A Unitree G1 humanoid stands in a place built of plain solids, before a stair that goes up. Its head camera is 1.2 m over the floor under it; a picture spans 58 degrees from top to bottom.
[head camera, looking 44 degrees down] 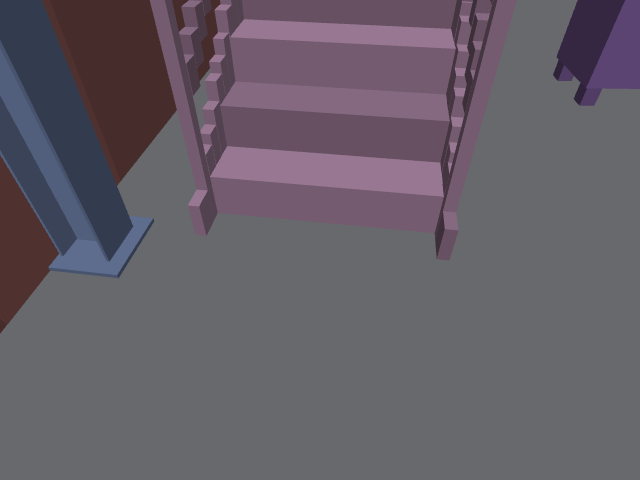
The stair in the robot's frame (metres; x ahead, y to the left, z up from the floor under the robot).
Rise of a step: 0.19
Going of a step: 0.23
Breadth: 1.01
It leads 8 degrees to the right of straight ahead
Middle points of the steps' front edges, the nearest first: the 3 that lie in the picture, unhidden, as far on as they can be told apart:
1.35 -0.01 0.19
1.57 -0.05 0.38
1.80 -0.08 0.56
